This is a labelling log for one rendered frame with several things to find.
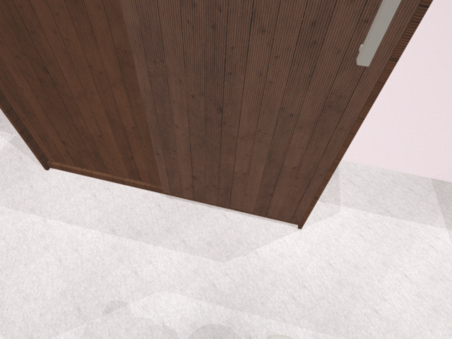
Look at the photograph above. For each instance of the wardrobe door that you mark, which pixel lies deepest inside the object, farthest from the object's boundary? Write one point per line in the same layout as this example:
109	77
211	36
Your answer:
67	70
248	102

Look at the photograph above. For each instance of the handle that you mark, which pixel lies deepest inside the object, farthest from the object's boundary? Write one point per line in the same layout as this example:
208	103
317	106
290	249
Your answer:
377	31

